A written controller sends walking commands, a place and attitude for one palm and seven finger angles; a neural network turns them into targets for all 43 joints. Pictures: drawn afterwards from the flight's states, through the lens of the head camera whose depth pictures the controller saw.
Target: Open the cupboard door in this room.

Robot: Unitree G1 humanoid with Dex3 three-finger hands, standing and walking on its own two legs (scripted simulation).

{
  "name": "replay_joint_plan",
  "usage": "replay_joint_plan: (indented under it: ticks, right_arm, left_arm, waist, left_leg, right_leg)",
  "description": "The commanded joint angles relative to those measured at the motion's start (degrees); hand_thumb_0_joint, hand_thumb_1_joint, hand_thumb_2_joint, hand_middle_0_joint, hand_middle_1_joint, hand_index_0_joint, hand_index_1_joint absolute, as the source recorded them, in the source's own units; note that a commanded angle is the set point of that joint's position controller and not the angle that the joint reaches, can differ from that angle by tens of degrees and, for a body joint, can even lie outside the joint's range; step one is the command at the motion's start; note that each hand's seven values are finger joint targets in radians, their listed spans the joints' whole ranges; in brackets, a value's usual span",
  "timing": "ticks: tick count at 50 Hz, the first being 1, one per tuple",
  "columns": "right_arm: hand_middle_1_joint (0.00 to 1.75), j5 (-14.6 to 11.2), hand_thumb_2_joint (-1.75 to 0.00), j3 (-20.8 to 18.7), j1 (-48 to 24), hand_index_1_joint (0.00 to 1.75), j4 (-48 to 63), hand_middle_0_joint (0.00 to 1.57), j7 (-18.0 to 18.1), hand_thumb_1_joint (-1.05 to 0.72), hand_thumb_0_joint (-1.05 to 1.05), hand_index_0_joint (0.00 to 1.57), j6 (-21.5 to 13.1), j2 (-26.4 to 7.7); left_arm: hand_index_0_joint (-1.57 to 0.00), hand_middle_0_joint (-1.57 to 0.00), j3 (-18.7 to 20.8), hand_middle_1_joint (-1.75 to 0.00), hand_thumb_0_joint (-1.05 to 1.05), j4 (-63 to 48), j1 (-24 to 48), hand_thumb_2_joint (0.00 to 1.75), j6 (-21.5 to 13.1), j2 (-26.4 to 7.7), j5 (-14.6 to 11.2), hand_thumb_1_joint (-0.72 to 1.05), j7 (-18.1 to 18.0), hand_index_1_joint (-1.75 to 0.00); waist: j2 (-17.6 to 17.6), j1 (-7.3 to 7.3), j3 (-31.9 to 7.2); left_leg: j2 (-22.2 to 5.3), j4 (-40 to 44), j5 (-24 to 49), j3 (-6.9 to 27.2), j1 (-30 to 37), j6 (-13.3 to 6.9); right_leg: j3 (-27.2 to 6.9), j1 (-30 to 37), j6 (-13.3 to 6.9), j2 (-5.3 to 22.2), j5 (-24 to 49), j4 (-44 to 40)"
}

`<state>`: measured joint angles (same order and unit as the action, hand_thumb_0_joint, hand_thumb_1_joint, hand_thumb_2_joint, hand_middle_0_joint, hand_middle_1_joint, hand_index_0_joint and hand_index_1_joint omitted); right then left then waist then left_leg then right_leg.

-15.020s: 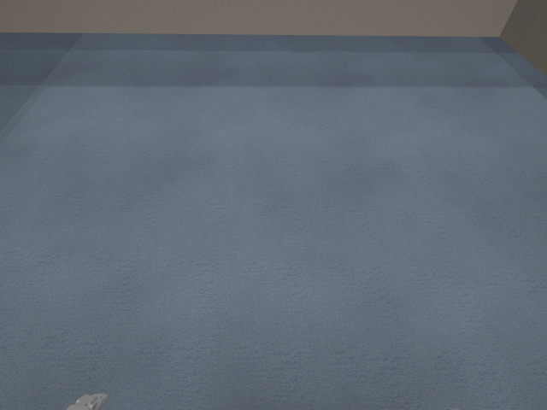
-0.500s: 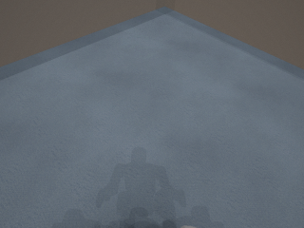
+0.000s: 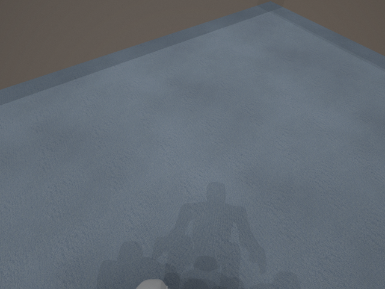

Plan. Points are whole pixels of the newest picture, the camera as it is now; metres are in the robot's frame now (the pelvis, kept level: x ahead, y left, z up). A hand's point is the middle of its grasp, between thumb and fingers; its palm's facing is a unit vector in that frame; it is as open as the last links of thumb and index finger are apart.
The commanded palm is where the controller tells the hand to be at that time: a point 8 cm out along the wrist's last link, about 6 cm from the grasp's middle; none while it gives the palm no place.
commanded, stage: turn or walk to find it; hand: left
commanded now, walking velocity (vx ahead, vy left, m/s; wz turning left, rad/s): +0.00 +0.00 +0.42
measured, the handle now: out of the picture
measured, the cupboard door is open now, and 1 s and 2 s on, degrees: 0 0 0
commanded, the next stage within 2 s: none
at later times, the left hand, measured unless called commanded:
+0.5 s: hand out of the picture +0.06 +0.24 -0.15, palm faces +0.20 -0.95 -0.25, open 7.4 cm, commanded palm none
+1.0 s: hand out of the picture -0.10 +0.21 -0.19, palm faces +0.47 -0.85 -0.23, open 7.4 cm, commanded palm none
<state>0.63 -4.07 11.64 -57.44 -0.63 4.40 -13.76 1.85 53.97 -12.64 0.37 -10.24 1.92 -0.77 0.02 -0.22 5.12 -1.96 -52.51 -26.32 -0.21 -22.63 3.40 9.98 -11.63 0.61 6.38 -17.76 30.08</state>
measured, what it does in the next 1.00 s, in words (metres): steps on the spot, turning left: left foot, then right foot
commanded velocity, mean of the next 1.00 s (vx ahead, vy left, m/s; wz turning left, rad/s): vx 0.00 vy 0.00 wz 0.42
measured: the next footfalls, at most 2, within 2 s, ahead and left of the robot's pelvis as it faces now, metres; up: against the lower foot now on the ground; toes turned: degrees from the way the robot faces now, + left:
left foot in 0.10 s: +0.02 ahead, +0.14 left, +0.00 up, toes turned +6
right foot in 0.54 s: +0.06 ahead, -0.10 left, +0.00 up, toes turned +9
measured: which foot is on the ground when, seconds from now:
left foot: up 0.00-0.08, down 0.10-0.54, up 0.56-0.96, down 0.98-1.00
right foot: down 0.00-0.10, up 0.12-0.52, down 0.54-0.98, up 1.00-1.00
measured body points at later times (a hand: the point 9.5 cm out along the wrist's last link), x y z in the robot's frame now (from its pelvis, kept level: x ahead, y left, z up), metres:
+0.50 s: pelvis -0.01 +0.02 +0.00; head +0.03 +0.02 +0.45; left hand +0.05 +0.29 -0.13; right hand +0.11 -0.21 -0.15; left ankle -0.02 +0.14 -0.74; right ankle +0.02 -0.11 -0.71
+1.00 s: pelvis -0.03 +0.02 -0.01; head +0.00 +0.05 +0.43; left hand -0.13 +0.26 -0.17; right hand +0.16 -0.18 -0.15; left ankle -0.09 +0.12 -0.74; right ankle +0.02 -0.10 -0.73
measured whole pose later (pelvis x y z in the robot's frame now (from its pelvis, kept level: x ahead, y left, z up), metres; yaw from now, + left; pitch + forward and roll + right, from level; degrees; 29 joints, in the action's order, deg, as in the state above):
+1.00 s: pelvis -0.03 +0.02 -0.01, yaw +26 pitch -1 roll +0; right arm 0.5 -3.0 8.8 -55.8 -0.6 2.0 -12.7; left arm 3.3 56.1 -14.9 2.1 -13.7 1.3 -0.7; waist -2.9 1.6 5.4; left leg -1.0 -34.1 -17.0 -3.6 -14.9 0.2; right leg 11.6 -17.3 2.3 9.5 -23.6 41.0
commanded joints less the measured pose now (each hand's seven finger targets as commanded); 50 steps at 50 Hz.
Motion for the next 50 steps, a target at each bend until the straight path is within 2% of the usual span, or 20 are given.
replay_joint_plan:
  ticks: [1,3,4,5,6,12,19,25,26,27,28,30,32,34,42,46,47,48,49,50]
  right_arm:
    - [0.3,-0.3,-0.9,-0.1,-3.3,0.3,5.3,0.2,0.1,-0.9,0.0,0.2,-2.6,-2.5]
    - [0.3,0.0,-0.9,-0.3,0.5,0.3,4.3,0.2,0.0,-0.9,0.0,0.2,-3.3,-4.2]
    - [0.3,0.2,-0.9,-1.2,2.5,0.3,4.4,0.2,0.0,-0.9,0.0,0.2,-4.0,-8.4]
    - [0.3,0.5,-0.9,-2.4,5.1,0.3,4.3,0.2,0.3,-0.9,0.0,0.2,-4.0,-13.7]
    - [0.3,0.4,-0.9,-2.6,7.9,0.3,2.6,0.2,1.2,-0.9,0.0,0.2,-3.9,-14.0]
    - [0.3,0.4,-0.9,-0.9,-0.3,0.3,4.9,0.2,1.9,-0.9,0.0,0.2,-4.4,-8.9]
    - [0.3,0.8,-0.9,-1.6,1.3,0.3,5.1,0.2,1.5,-0.9,0.0,0.2,-3.8,-9.4]
    - [0.3,0.6,-0.9,-2.1,-1.6,0.3,6.5,0.2,1.2,-0.9,0.0,0.2,-3.1,-9.0]
    - [0.3,0.1,-0.9,-2.0,-1.2,0.3,6.6,0.2,0.9,-0.9,0.0,0.2,-3.2,-7.3]
    - [0.3,-0.3,-0.9,-1.3,0.2,0.3,7.6,0.2,0.6,-0.9,0.0,0.2,-3.4,-3.5]
    - [0.3,0.0,-0.9,-1.6,-1.4,0.3,8.8,0.2,0.6,-0.9,0.0,0.2,-2.9,-4.1]
    - [0.3,0.6,-0.9,-2.3,-2.0,0.3,7.2,0.2,0.4,-0.9,0.0,0.2,-1.4,-5.4]
    - [0.3,0.7,-0.9,-2.1,1.2,0.3,5.0,0.2,-0.2,-0.9,0.0,0.2,-1.1,-4.5]
    - [0.3,0.6,-0.9,-1.8,1.8,0.3,4.5,0.2,-0.4,-0.9,0.0,0.2,-1.1,-4.1]
    - [0.3,-0.2,-0.9,0.0,-4.6,0.3,5.7,0.2,-0.1,-0.9,0.0,0.2,-2.1,-2.3]
    - [0.3,-0.1,-0.9,0.0,-0.6,0.3,4.6,0.2,0.1,-0.9,0.0,0.2,-2.9,-3.1]
    - [0.3,0.0,-0.9,-0.4,1.6,0.3,4.1,0.2,0.1,-0.9,0.0,0.2,-3.4,-5.1]
    - [0.3,0.4,-0.9,-1.5,3.2,0.3,4.4,0.2,0.2,-0.9,0.0,0.2,-4.1,-10.5]
    - [0.3,0.3,-0.9,-2.2,6.0,0.3,4.0,0.2,0.4,-0.9,0.0,0.2,-3.6,-13.9]
    - [0.3,0.5,-0.9,-2.1,6.4,0.3,3.1,0.2,1.1,-0.9,0.0,0.2,-3.7,-13.1]
  left_arm:
    - [-0.2,-0.2,4.0,-0.3,0.0,-1.5,-3.3,0.9,-0.4,-14.7,-0.1,0.9,-1.0,-0.3]
    - [-0.2,-0.2,3.9,-0.3,0.0,-1.7,-2.0,0.9,0.1,-14.1,-0.9,0.9,-0.8,-0.3]
    - [-0.2,-0.2,3.7,-0.3,0.0,-2.4,-2.2,0.9,0.6,-11.7,-1.2,0.9,-0.7,-0.3]
    - [-0.2,-0.2,2.5,-0.3,0.0,-4.6,-2.1,0.9,0.8,-7.5,-1.4,0.9,-0.4,-0.3]
    - [-0.2,-0.2,2.0,-0.3,0.0,-4.8,2.4,0.9,1.7,-7.9,-1.0,0.9,-1.1,-0.3]
    - [-0.2,-0.2,2.4,-0.3,0.0,-2.0,2.0,0.9,1.3,-8.0,-1.3,0.9,0.0,-0.3]
    - [-0.2,-0.2,2.0,-0.3,0.0,-4.1,5.2,0.9,1.4,-7.4,-1.3,0.9,-0.2,-0.3]
    - [-0.2,-0.2,2.2,-0.3,0.0,-3.3,-1.5,0.9,0.2,-7.8,-1.6,0.9,-0.5,-0.3]
    - [-0.2,-0.2,2.5,-0.3,0.0,-3.0,-3.5,0.9,-0.5,-9.9,-1.3,0.9,-0.7,-0.3]
    - [-0.2,-0.2,3.5,-0.3,0.0,-3.0,-4.4,0.9,-1.1,-14.7,-0.4,0.9,-1.2,-0.3]
    - [-0.2,-0.2,3.5,-0.3,0.0,-4.0,-3.8,0.9,-0.7,-16.9,-0.5,0.9,-1.0,-0.3]
    - [-0.2,-0.2,3.5,-0.3,0.0,-5.1,0.5,0.9,-0.8,-13.6,-0.9,0.9,-1.3,-0.3]
    - [-0.2,-0.2,2.7,-0.3,0.0,-6.1,4.5,0.9,-1.0,-10.6,-0.9,0.9,-1.1,-0.3]
    - [-0.2,-0.2,2.6,-0.3,0.0,-5.8,3.8,0.9,-1.2,-9.6,-0.7,0.9,-1.3,-0.3]
    - [-0.2,-0.2,3.7,-0.3,0.0,-1.7,-4.3,0.9,-0.8,-14.0,-0.1,0.9,-1.0,-0.3]
    - [-0.2,-0.2,3.9,-0.3,0.0,-1.0,-2.6,0.9,-0.1,-14.1,-0.5,0.9,-0.8,-0.3]
    - [-0.2,-0.2,3.8,-0.3,0.0,-1.2,-2.2,0.9,0.3,-13.0,-1.0,0.9,-0.7,-0.3]
    - [-0.2,-0.2,3.4,-0.3,0.0,-2.6,-3.4,0.9,0.7,-9.7,-1.4,0.9,-0.5,-0.3]
    - [-0.2,-0.2,2.0,-0.3,0.0,-4.5,0.4,0.9,1.0,-7.4,-1.1,0.9,-0.4,-0.3]
    - [-0.2,-0.2,2.1,-0.3,0.0,-4.5,3.1,0.9,1.8,-7.9,-0.9,0.9,-0.8,-0.3]
  waist:
    - [-12.3,2.07,-6.3]
    - [-8.1,-0.32,-8.3]
    - [3.1,-1.38,-10.3]
    - [18.0,-2.34,-10.0]
    - [17.4,-4.74,-10.8]
    - [8.0,-0.55,-7.5]
    - [8.4,-1.78,-6.4]
    - [7.7,1.71,-7.9]
    - [2.9,2.48,-8.7]
    - [-11.8,2.43,-9.3]
    - [-14.7,3.19,-6.8]
    - [-11.0,1.42,-2.4]
    - [-7.9,-1.11,-1.6]
    - [-8.8,-0.88,-2.8]
    - [-10.9,3.41,-6.1]
    - [-10.3,0.74,-7.5]
    - [-5.2,-0.87,-8.8]
    - [10.4,-1.51,-10.1]
    - [16.4,-3.14,-8.1]
    - [15.3,-3.97,-8.0]
  left_leg:
    - [1.4,14.4,2.3,-4.5,2.1,-0.4]
    - [1.1,27.5,15.1,-4.6,12.4,-1.4]
    - [-6.9,32.2,26.1,5.8,20.7,-4.0]
    - [-20.2,31.8,48.2,21.0,25.6,-11.4]
    - [-21.0,32.2,49.5,21.0,22.1,-13.6]
    - [-11.8,31.1,47.4,10.5,18.9,-12.5]
    - [-11.5,31.7,40.8,15.6,16.9,-13.5]
    - [-7.5,26.3,34.1,17.7,7.7,-10.4]
    - [-4.3,22.1,25.9,15.5,2.9,-7.4]
    - [3.3,11.5,8.4,6.8,-7.5,-3.2]
    - [5.6,0.0,-7.6,4.1,-8.7,-2.1]
    - [2.8,-14.3,-3.5,6.7,-8.6,-2.4]
    - [1.4,-18.2,3.2,4.8,-8.5,-1.4]
    - [0.7,-17.0,4.8,3.4,-7.8,-0.5]
    - [0.8,6.0,-1.3,-2.7,-2.0,-0.1]
    - [1.2,22.0,9.2,-5.3,9.2,-1.1]
    - [-0.8,29.3,16.3,-2.9,16.2,-2.1]
    - [-13.2,32.8,29.6,13.6,23.6,-7.0]
    - [-21.1,34.3,41.9,20.0,21.0,-12.3]
    - [-20.3,35.1,37.6,20.1,17.1,-13.6]
  right_leg:
    - [-7.5,7.2,-7.3,13.6,32.9,-3.3]
    - [-3.7,2.3,-2.9,11.3,26.3,3.1]
    - [-0.9,-6.7,0.5,6.9,12.8,12.9]
    - [-0.5,-19.6,3.9,0.7,-18.0,23.2]
    - [-6.6,-18.6,3.6,0.5,-20.2,29.6]
    - [-8.5,-18.2,4.2,-0.4,-7.5,32.1]
    - [-8.3,-15.0,4.2,-2.3,-8.4,21.5]
    - [-6.7,1.6,3.1,-4.3,3.2,-2.6]
    - [-9.4,8.5,2.5,-0.9,8.2,-9.6]
    - [-22.9,14.7,-2.1,12.7,11.9,-12.6]
    - [-27.9,7.4,-8.3,21.4,15.2,-14.1]
    - [-25.5,-2.0,-9.6,17.6,7.0,-16.1]
    - [-15.5,-2.2,-7.2,12.4,8.9,-14.1]
    - [-12.2,-0.4,-6.9,11.7,13.1,-13.3]
    - [-8.5,8.3,-9.1,14.0,31.0,-7.1]
    - [-4.8,3.1,-5.0,13.1,25.7,-1.4]
    - [-2.8,-2.0,-2.3,11.5,19.9,4.2]
    - [0.8,-13.8,2.0,4.5,1.3,15.2]
    - [-1.6,-18.5,3.4,0.8,-18.8,24.3]
    - [-6.5,-18.2,3.1,0.8,-18.4,29.4]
